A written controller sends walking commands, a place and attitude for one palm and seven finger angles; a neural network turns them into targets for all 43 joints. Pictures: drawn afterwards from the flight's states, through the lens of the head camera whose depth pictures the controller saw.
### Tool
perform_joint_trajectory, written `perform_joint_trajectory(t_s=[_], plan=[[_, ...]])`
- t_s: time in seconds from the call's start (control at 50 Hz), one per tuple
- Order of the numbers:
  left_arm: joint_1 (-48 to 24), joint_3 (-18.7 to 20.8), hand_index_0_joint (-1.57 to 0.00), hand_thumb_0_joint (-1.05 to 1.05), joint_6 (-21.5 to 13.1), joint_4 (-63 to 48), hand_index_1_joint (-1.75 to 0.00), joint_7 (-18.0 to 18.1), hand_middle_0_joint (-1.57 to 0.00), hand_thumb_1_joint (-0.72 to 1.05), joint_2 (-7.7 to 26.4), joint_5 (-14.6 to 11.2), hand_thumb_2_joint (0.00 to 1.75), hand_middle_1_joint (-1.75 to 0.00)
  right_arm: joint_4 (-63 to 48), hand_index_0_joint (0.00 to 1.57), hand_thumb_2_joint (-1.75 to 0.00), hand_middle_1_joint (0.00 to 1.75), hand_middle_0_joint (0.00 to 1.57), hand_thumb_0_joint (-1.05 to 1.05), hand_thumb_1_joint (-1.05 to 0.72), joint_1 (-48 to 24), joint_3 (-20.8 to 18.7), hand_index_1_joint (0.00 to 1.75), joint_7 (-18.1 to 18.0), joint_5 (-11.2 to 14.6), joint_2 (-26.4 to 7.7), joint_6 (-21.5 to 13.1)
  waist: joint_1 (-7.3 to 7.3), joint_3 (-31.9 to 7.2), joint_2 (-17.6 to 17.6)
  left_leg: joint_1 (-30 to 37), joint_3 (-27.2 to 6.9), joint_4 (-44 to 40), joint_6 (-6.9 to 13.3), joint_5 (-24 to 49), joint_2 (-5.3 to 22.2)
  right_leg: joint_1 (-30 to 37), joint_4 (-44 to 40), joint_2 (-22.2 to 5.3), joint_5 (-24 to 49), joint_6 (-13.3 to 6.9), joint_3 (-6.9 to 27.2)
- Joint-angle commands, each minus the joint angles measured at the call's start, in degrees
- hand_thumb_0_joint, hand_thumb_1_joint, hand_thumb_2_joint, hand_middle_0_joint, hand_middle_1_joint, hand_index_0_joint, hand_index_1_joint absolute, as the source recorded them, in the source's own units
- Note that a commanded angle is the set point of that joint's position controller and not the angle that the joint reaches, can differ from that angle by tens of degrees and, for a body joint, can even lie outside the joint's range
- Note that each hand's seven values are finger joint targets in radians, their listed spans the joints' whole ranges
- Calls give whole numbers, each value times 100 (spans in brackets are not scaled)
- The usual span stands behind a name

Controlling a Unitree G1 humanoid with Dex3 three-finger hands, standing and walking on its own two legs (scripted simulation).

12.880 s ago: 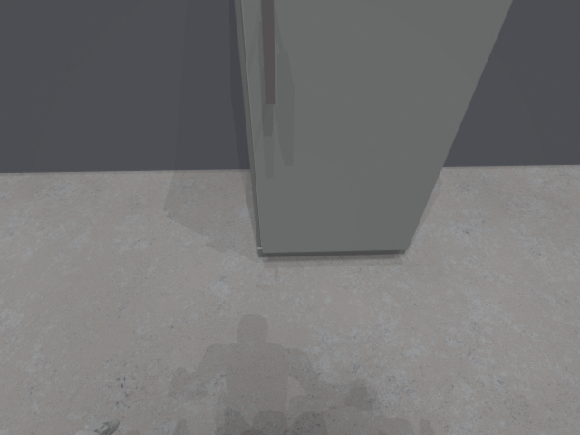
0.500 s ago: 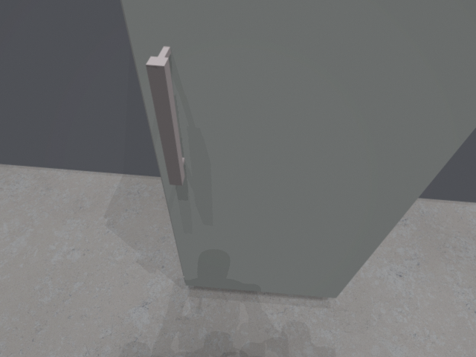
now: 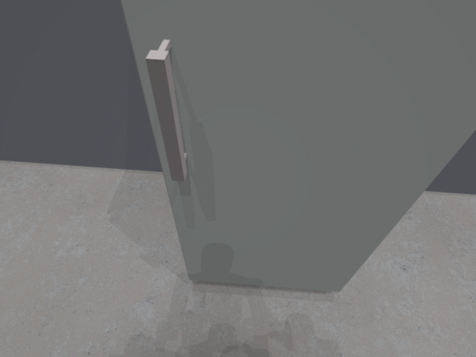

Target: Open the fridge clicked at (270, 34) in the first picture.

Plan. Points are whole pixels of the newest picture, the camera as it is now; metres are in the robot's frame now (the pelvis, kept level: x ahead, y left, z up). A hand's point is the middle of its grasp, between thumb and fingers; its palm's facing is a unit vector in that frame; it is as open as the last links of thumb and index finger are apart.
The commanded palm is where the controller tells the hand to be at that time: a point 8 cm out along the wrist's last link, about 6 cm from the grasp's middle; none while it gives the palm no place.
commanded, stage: raise the hand to about handle height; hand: left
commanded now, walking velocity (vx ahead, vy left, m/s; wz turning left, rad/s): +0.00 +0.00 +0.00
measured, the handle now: (173, 119) +0.46 +0.16 +0.15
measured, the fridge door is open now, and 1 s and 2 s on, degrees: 0 0 0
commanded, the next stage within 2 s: none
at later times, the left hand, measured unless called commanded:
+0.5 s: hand (101, 351) +0.13 +0.21 +0.01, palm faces +0.20 -0.98 -0.06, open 9.4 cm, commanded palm +0.14 +0.25 +0.02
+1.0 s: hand (89, 276) +0.20 +0.23 +0.08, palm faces +0.00 -1.00 -0.07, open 12.4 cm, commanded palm +0.18 +0.29 +0.10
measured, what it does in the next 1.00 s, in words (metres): stands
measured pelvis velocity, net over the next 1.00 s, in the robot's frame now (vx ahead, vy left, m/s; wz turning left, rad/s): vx -0.03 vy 0.00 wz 0.00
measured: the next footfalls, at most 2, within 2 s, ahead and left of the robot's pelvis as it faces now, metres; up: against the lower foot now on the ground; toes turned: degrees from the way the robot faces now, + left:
none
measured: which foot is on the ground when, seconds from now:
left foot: down 0.00-1.00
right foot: down 0.00-1.00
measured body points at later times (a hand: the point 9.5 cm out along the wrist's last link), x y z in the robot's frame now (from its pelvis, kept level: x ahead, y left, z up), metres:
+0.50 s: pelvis -0.03 -0.03 -0.05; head -0.02 -0.02 +0.40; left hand +0.11 +0.26 +0.01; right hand +0.17 -0.28 -0.10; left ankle +0.06 +0.10 -0.74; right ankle -0.08 -0.12 -0.74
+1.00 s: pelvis -0.03 +0.00 -0.02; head -0.02 -0.01 +0.43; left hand +0.20 +0.28 +0.08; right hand +0.14 -0.25 -0.10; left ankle +0.06 +0.10 -0.74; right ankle -0.08 -0.12 -0.74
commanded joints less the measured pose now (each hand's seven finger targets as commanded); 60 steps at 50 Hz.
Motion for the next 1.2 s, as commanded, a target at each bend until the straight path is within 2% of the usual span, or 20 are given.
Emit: perform_joint_trajectory(t_s=[0.0,0.02,0.04,0.08,0.14,0.18,0.24,0.26,0.3,0.32,0.4,0.46,0.52,0.62,0.7,0.78,0.86,1.0,1.08,1.18], plan=[[96,-239,-21,0,-705,-3783,-36,587,-21,81,-170,-280,86,-36,-1349,20,-90,30,20,0,-90,168,-207,30,-234,288,-729,-1256,-328,-1125,1195,1413,-748,-519,-1,406,386,-1862,878,67,315,-173,-251],[-784,-362,-21,0,-894,-5381,-37,445,-21,78,-107,-633,85,-37,-1960,20,-90,30,20,0,-90,-85,-234,30,-249,377,-856,-1239,-346,-696,697,919,-726,-436,-25,-489,396,-1798,646,75,317,-144,-332],[-791,146,-21,0,-1206,-5485,-39,354,-21,76,434,-666,84,-39,-2117,20,-90,30,20,0,-90,-344,-286,30,-322,323,-1035,-1315,-344,-813,243,699,-695,-278,-17,-938,291,-1824,409,100,136,-121,-275],[-370,626,-21,0,-1710,-4680,-42,123,-21,71,658,-684,82,-42,-2298,20,-90,30,20,0,-90,-403,-329,30,-371,140,-1039,-1315,-378,-288,-840,106,-576,211,17,-693,119,-2459,332,190,-98,-75,-240],[726,1037,-22,0,-2696,-2835,-47,-854,-22,64,294,-903,79,-47,-2523,20,-90,30,20,0,-90,-760,-459,30,-151,-13,-1002,-1152,85,48,-1784,-1214,-381,1127,-131,-396,65,-3326,1155,257,91,-36,-286],[921,1331,-22,0,-3329,-2769,-50,-1805,-22,60,561,-1202,77,-50,-2821,20,-90,30,20,0,-90,-971,-531,30,-12,41,-1080,-1102,216,-342,-1641,-1710,-259,1587,-195,-460,14,-3316,1574,130,500,-30,-36],[1001,1909,-23,0,-2832,-3281,-54,-2571,-23,53,1179,-1498,74,-54,-3549,20,-90,30,20,0,-90,-1245,-551,30,43,209,-1139,-984,506,-1274,75,-1357,50,1775,-132,-178,-184,-2532,1559,-78,1050,-29,320],[716,1973,-23,0,-2601,-3834,-55,-2624,-23,50,1285,-1601,73,-55,-3737,20,-90,30,20,0,-90,-1282,-514,30,-1,241,-1092,-973,487,-1567,288,-1204,91,1784,-80,-204,-179,-2454,1490,-92,960,12,382],[148,2196,-23,0,-2440,-4692,-58,-2491,-23,46,1506,-1774,71,-58,-3832,20,-90,30,20,0,-90,-1060,-473,30,-135,204,-1005,-968,290,-1716,165,-1197,-16,1870,-26,-501,-94,-2677,1325,-71,465,138,586],[-297,2173,-23,0,-2577,-5279,-60,-2348,-23,43,1520,-1768,70,-60,-3877,20,-90,30,20,0,-90,-965,-480,30,-188,169,-970,-995,160,-1675,484,-1110,-54,1945,-8,-565,-45,-2939,1288,-46,221,152,679],[-2098,1680,-24,0,-3690,-6908,-66,-1734,-24,34,1483,-1525,66,-66,-3418,20,-90,30,20,0,-90,-363,-381,30,-352,-5,-929,-1216,-441,-1447,749,-665,-382,2068,95,-482,164,-3635,1529,233,-8,-29,437],[-1624,1175,-25,0,-4002,-6454,-70,-1956,-25,27,1194,-1535,63,-70,-3133,20,-90,30,20,0,-90,-330,-336,30,-435,75,-1020,-1451,-571,-1175,808,-647,-464,2154,121,-628,203,-3804,1515,259,-120,-43,426],[-1597,1295,-25,0,-3385,-5463,-75,-2463,-25,20,1549,-1581,60,-75,-3032,20,-90,30,20,0,-90,-378,-289,30,-495,210,-1171,-1500,-558,-952,573,-875,-503,2079,141,-724,166,-3541,1192,169,-57,52,654],[-1068,2278,-26,0,-1605,-4548,-82,-2736,-26,8,2109,-1855,55,-82,-3378,20,-90,30,20,0,-90,-683,-239,30,-550,283,-1078,-1292,154,-1369,116,-760,-461,1556,95,-369,86,-2571,861,-15,318,160,668],[-959,3068,-27,0,-1445,-5347,-88,-2254,-27,-1,2186,-2270,51,-88,-3558,20,-90,30,20,0,-90,-769,-208,30,-476,223,-908,-1297,388,-1860,-240,-340,-468,1338,55,298,102,-2009,1014,90,1541,216,304],[-1126,2493,-27,0,-1897,-5801,-94,-2096,-27,-10,1699,-2076,47,-94,-3469,20,-90,30,20,0,-90,-490,-238,30,-323,227,-963,-1427,118,-1592,254,135,-336,1193,52,519,107,-2489,1124,280,1761,144,2],[-1488,1997,-28,0,-1719,-5615,-100,-2374,-28,-20,1673,-1832,43,-100,-3368,20,-90,30,20,0,-90,-328,-253,30,-323,270,-1120,-1523,-83,-1358,448,279,-384,1038,93,244,133,-2671,924,316,1174,96,-7],[-2592,2870,-29,0,-1388,-6089,-111,-2317,-29,-36,2729,-1890,36,-111,-3355,20,-90,30,20,0,-90,-528,-132,30,-530,278,-1152,-1550,117,-1582,625,780,-556,563,81,-18,139,-2236,579,339,589,-49,-60],[-2809,2850,-30,0,-1314,-5969,-117,-2231,-30,-45,2512,-1998,32,-117,-3329,20,-90,30,20,0,-90,-621,-52,30,-506,296,-1096,-1572,124,-1432,849,1020,-631,293,4,-66,156,-2080,442,377,619,-100,-173],[-3116,2565,-30,0,-499,-5080,-120,-2581,-30,-50,2477,-1955,30,-120,-3346,20,-90,30,20,0,-90,-702,12,30,-518,385,-1162,-1502,125,-882,738,854,-640,15,4,-509,117,-2061,104,365,455,-64,-128]])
